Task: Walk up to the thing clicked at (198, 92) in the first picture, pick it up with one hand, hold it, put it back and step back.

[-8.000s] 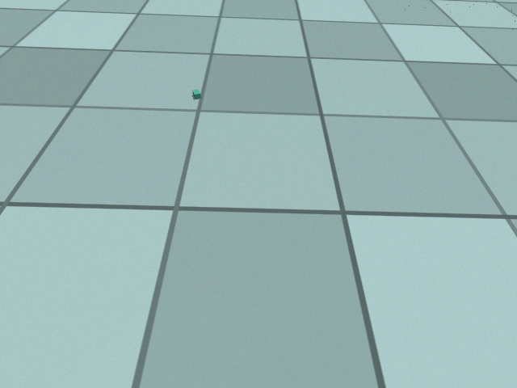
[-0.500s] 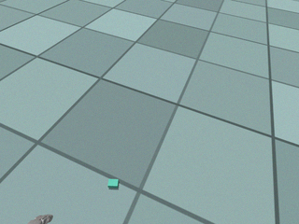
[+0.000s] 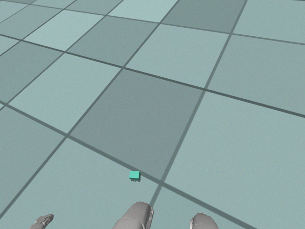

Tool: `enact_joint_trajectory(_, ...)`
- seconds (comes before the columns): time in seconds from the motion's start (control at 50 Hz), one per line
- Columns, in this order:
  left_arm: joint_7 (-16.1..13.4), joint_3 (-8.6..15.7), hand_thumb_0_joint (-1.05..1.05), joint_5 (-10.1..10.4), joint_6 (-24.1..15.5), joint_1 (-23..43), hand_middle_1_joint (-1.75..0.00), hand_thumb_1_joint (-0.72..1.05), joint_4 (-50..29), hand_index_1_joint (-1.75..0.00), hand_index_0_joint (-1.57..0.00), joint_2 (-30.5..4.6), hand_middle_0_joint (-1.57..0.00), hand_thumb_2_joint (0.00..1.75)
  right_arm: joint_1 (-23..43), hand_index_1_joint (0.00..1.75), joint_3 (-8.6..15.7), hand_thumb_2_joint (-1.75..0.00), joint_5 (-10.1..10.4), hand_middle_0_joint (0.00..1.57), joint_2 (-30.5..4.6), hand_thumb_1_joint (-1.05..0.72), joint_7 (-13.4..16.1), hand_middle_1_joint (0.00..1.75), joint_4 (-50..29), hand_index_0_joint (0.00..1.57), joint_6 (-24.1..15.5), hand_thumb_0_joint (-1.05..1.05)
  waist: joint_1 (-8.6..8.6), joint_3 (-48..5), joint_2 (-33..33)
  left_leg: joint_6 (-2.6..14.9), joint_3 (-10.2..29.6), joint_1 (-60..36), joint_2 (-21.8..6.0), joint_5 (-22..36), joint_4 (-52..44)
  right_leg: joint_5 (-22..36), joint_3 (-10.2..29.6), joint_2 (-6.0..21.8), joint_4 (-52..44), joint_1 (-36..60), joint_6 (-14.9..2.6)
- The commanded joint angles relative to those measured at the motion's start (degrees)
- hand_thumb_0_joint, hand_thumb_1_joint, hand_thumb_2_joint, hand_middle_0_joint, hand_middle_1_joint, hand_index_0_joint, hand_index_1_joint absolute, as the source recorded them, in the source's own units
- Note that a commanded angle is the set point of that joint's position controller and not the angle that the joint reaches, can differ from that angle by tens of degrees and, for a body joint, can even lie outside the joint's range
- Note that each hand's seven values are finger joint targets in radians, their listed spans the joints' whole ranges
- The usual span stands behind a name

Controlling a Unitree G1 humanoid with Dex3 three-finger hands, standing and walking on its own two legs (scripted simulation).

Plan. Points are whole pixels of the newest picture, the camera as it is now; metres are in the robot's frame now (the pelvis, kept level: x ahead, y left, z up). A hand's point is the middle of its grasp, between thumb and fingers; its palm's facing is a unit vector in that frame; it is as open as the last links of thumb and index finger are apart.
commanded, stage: walk up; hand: left
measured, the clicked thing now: (134, 175) +0.46 +0.23 -0.73
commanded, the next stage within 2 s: stand in 1.52 s
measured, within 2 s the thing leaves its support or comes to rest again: neither
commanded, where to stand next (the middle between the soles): +0.05 +0.03 m, yaw -6 degrees
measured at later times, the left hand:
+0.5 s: hand out of the picture -0.02 +0.37 -0.17, palm faces -0.03 -0.92 -0.38, open 7.3 cm
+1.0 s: hand out of the picture +0.06 +0.33 -0.10, palm faces -0.10 -0.79 -0.61, open 7.3 cm
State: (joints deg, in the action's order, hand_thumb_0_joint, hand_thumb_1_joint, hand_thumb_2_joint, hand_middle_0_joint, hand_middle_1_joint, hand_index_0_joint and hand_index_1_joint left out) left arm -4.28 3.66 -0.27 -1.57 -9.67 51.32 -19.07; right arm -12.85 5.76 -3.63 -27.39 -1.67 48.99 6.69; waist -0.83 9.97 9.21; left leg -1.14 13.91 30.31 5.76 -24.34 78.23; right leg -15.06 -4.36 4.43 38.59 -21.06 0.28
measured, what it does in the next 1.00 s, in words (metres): steps on the spot: left foot, then right foot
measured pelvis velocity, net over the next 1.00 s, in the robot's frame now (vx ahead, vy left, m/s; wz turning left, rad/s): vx -0.02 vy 0.02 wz -0.11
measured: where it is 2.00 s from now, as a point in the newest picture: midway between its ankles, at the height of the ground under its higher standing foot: outside the picture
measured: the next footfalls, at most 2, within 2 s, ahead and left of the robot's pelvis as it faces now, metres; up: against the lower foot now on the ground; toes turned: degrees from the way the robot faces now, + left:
left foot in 0.24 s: +0.01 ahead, +0.22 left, +0.00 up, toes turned +1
right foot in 0.72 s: +0.05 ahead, -0.12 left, +0.00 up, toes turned -5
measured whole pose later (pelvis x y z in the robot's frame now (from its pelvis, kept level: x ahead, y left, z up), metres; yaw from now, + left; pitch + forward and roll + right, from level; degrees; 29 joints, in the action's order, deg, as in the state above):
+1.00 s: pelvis -0.02 +0.02 -0.01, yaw -6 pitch -2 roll +1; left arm -4.6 2.5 -0.2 -4.2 -18.2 49.2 -23.4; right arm -12.1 5.2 -3.3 -26.5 -1.9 44.7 5.6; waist 0.1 8.4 8.9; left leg -0.4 7.3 33.2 -0.4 -25.8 73.1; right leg -19.0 2.0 1.3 43.5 -22.5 0.9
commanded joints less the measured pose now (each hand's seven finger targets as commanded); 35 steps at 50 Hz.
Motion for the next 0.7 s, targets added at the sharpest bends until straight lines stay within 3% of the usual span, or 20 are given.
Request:
enact_joint_trajectory(0.0, -2.4, 6.59, 0.0, -0.33, -1.8, -6.23, -0.3, 0.9, -3.09, -0.3, -0.2, -20.74, -0.2, 0.9, 0.06, 0.3, 2.81, -0.9, -0.57, 0.2, -9.16, -0.9, -0.42, 0.3, -5.94, 0.2, -0.64, 0.0, 3.7, -8.24, -17.34, -0.95, 1.59, 6.47, -3.53, 0.64, -3.52, 12.37, 14.8, 15.37, -12.03, 10.44, -11.51)
enact_joint_trajectory(0.06, -2.47, 7.0, 0.0, -0.69, -1.89, -6.45, -0.3, 0.9, -3.48, -0.3, -0.2, -22.18, -0.2, 0.9, 0.52, 0.3, 2.84, -0.9, -0.37, 0.2, -8.85, -0.9, -1.16, 0.3, -6.5, 0.2, -0.72, 0.0, 3.91, -7.77, -20.96, -0.97, -1.25, 4.92, -6.16, -0.95, -11.76, 8.42, 14.58, 15.74, -12.16, 9.74, -12.18)
enact_joint_trajectory(0.12, -1.95, 6.74, 0.0, -1.54, -1.65, -2.21, -0.3, 0.9, -5.0, -0.3, -0.2, -23.79, -0.2, 0.9, 0.14, 0.3, 2.98, -0.9, 0.65, 0.2, -8.6, -0.9, -1.82, 0.3, -6.07, 0.2, -0.88, 0.0, 2.17, -8.94, -25.32, -0.23, -7.13, -3.94, -8.89, -4.0, -20.46, 6.44, 12.16, 15.85, -11.47, 2.03, -12.33)
enact_joint_trajectory(0.16, -1.48, 6.04, 0.0, -1.37, -1.16, 2.15, -0.3, 0.9, -6.17, -0.3, -0.2, -23.24, -0.2, 0.9, -3.07, 0.3, 3.27, -0.9, 1.36, 0.2, -8.31, -0.9, -2.29, 0.3, -4.46, 0.2, -1.31, 0.0, -0.08, -10.74, -26.95, 0.57, -11.14, -12.24, -8.72, -2.43, -28.69, 7.2, 9.6, 13.73, -8.97, -2.72, -10.47)
enact_joint_trajectory(0.2, -1.12, 4.82, 0.0, -0.7, -0.23, 3.06, -0.3, 0.9, -6.4, -0.3, -0.2, -20.98, -0.2, 0.9, -7.87, 0.3, 3.74, -0.9, 0.91, 0.2, -8.54, -0.9, -2.06, 0.3, -2.1, 0.2, -2.11, 0.0, -2.91, -13.61, -20.01, 1.25, -12.56, -22.68, -7.01, 6.63, -40.85, 6.19, 6.08, 9.74, 3.33, -7.49, -6.46)
enact_joint_trajectory(0.22, -1.04, 3.67, 0.0, -0.3, 0.48, 0.39, -0.3, 0.9, -5.79, -0.3, -0.2, -17.39, -0.2, 0.9, -8.03, 0.3, 4.21, -0.9, 0.16, 0.2, -9.65, -0.9, -1.71, 0.3, -1.68, 0.2, -2.54, 0.0, -3.49, -12.51, -9.62, 2.16, -10.51, -24.83, -6.21, 4.86, -43.86, -2.76, 5.15, 4.32, 12.08, -13.53, -4.76)
enact_joint_trajectory(0.24, -1.09, 2.62, 0.0, 0.16, 0.97, -2.45, -0.3, 0.9, -5.93, -0.3, -0.2, -13.6, -0.2, 0.9, -5.78, 0.3, 4.37, -0.9, -0.66, 0.2, -13.75, -0.9, -1.21, 0.3, -3.87, 0.2, -2.84, 0.0, -2.89, -10.57, 8.39, 6.45, 9.37, -20.66, -17.71, 4.57, -52.41, -21.93, 1.89, -5.39, 24.79, -21.63, -2.56)
enact_joint_trajectory(0.26, -2.17, 3.4, 0.0, 0.19, 1.15, -1.48, -0.3, 0.9, -5.56, -0.3, -0.2, -16.89, -0.2, 0.9, -1.01, 0.3, 4.82, -0.9, 0.87, 0.2, -17.74, -0.9, -0.86, 0.3, -5.8, 0.2, -3.01, 0.0, -2.85, -10.31, 8.58, 14.73, 19.22, -10.69, -25.15, -0.15, -58.64, -25.35, 7.77, -7.53, 31.7, -16.82, -2.15)
enact_joint_trajectory(0.28, -2.3, 3.56, 0.0, -0.3, 0.82, 1.76, -0.3, 0.9, -5.07, -0.3, -0.2, -18.47, -0.2, 0.9, 2.74, 0.3, 4.85, -0.9, 1.15, 0.2, -18.79, -0.9, -0.39, 0.3, -6.15, 0.2, -3.11, 0.0, -3.74, -6.74, 8.81, 18.94, 23.06, -2.29, -27.62, -4.83, -61.89, -24.13, 10.91, -6.02, 36.2, -13.57, -2.27)
enact_joint_trajectory(0.32, -0.67, 3.92, 0.0, -0.16, 0.99, -1.31, -0.3, 0.9, -2.41, -0.3, -0.2, -18.32, -0.2, 0.9, 7.61, 0.3, 2.72, -0.9, 1.33, 0.2, -12.39, -0.9, 1.06, 0.3, -6.79, 0.2, -4.24, 0.0, 0.08, -5.2, 0.53, 13.86, 9.38, -4.52, -21.2, -3.19, -55.81, -14.81, 14.64, -6.07, 38.24, -14.91, -2.15)
enact_joint_trajectory(0.34, 0.36, 3.86, 0.0, -0.06, 1.55, -5.49, -0.3, 0.9, -1.18, -0.3, -0.2, -18.31, -0.2, 0.9, 8.05, 0.3, 2.52, -0.9, 1.56, 0.2, -12.46, -0.9, 1.79, 0.3, -6.3, 0.2, -5.47, 0.0, 1.72, -6.42, -0.7, 11.91, 7.85, -9.6, -20.09, -5.26, -54.42, -10.46, 15.89, -6.24, 37.84, -17.42, -2.33)
enact_joint_trajectory(0.36, 1.45, 4.0, 0.0, -0.52, 2.16, -8.01, -0.3, 0.9, -0.93, -0.3, -0.2, -18.49, -0.2, 0.9, 5.53, 0.3, 2.92, -0.9, 2.22, 0.2, -14.02, -0.9, 2.38, 0.3, -5.44, 0.2, -6.88, 0.0, 2.22, -8.11, -1.59, 11.67, 9.62, -15.74, -20.92, -10.03, -53.78, -7.3, 16.12, -5.28, 35.91, -19.45, -2.28)
enact_joint_trajectory(0.4, 3.69, 5.1, 0.0, -2.47, 2.68, -7.25, -0.3, 0.9, -2.18, -0.3, -0.2, -19.89, -0.2, 0.9, -2.58, 0.3, 4.2, -0.9, 2.76, 0.2, -15.26, -0.9, 3.54, 0.3, -2.79, 0.2, -9.0, 0.0, 0.12, -11.78, -3.89, 12.27, 13.27, -28.61, -22.89, -10.73, -53.4, -6.91, 17.08, -4.34, 35.31, -24.49, -1.0)
enact_joint_trajectory(0.44, 5.53, 5.61, 0.0, -2.91, 2.78, -6.17, -0.3, 0.9, -3.57, -0.3, -0.2, -20.54, -0.2, 0.9, -6.59, 0.3, 4.53, -0.9, 3.13, 0.2, -14.67, -0.9, 4.39, 0.3, -2.01, 0.2, -10.54, 0.0, -0.89, -11.22, -4.54, 11.41, 12.87, -33.36, -24.2, -10.67, -54.63, -6.54, 18.89, -3.75, 34.19, -27.04, -0.31)
enact_joint_trajectory(0.46, 6.01, 5.53, 0.0, -2.81, 2.56, -6.01, -0.3, 0.9, -3.95, -0.3, -0.2, -20.39, -0.2, 0.9, -6.68, 0.3, 4.27, -0.9, 3.06, 0.2, -14.18, -0.9, 4.42, 0.3, -2.26, 0.2, -11.07, 0.0, -1.27, -10.19, -2.98, 12.12, 12.3, -33.49, -24.76, -9.83, -55.1, -6.75, 18.99, -3.38, 32.66, -27.24, -0.08)
enact_joint_trajectory(0.52, 7.07, 5.03, 0.0, -1.97, 1.4, -4.92, -0.3, 0.9, -4.45, -0.3, -0.2, -19.07, -0.2, 0.9, -4.96, 0.3, 3.5, -0.9, 2.52, 0.2, -13.55, -0.9, 3.85, 0.3, -3.44, 0.2, -12.11, 0.0, -1.72, -4.46, 1.37, 14.55, 7.32, -24.95, -25.09, -8.79, -57.58, -7.18, 15.86, -1.98, 25.07, -22.58, 0.34)
enact_joint_trajectory(0.56, 7.73, 4.4, 0.0, -1.03, 0.35, -4.96, -0.3, 0.9, -4.22, -0.3, -0.2, -18.01, -0.2, 0.9, -3.84, 0.3, 3.2, -0.9, 2.1, 0.2, -13.66, -0.9, 2.96, 0.3, -4.34, 0.2, -12.31, 0.0, -1.82, -1.76, 4.8, 14.35, 1.49, -18.67, -23.57, -8.16, -59.53, -8.1, 11.43, -1.82, 17.32, -16.78, 0.24)
enact_joint_trajectory(0.58, 7.97, 4.3, 0.0, -0.73, 0.0, -6.0, -0.3, 0.9, -3.99, -0.3, -0.2, -17.72, -0.2, 0.9, -2.62, 0.3, 3.22, -0.9, 1.85, 0.2, -14.43, -0.9, 2.4, 0.3, -4.92, 0.2, -12.28, 0.0, -0.89, -0.89, 7.7, 14.4, -0.22, -14.48, -23.47, -10.78, -60.84, -8.48, 8.64, -1.43, 14.71, -12.43, 0.13)
enact_joint_trajectory(0.64, 7.8, 4.41, 0.0, -0.34, -0.98, -13.01, -0.3, 0.9, -1.23, -0.3, -0.2, -17.46, -0.2, 0.9, 3.54, 0.3, 2.83, -0.9, 1.12, 0.2, -14.27, -0.9, 0.92, 0.3, -6.7, 0.2, -10.57, 0.0, 2.68, -1.21, 12.54, 11.64, -8.13, -3.28, -19.06, -13.86, -58.27, -11.14, 1.09, -3.06, 5.67, 3.07, -0.6)
enact_joint_trajectory(0.68, 5.6, 4.8, 0.0, -0.15, -1.91, -22.03, -0.3, 0.9, 2.97, -0.3, -0.2, -16.54, -0.2, 0.9, 4.74, 0.3, 1.43, -0.9, 0.69, 0.2, -9.33, -0.9, 0.92, 0.3, -7.21, 0.2, -8.09, 0.0, 6.38, -4.25, 2.26, 8.8, -14.82, 0.97, -13.91, -5.48, -39.97, -1.21, -0.73, -6.37, -4.03, 15.68, 1.06)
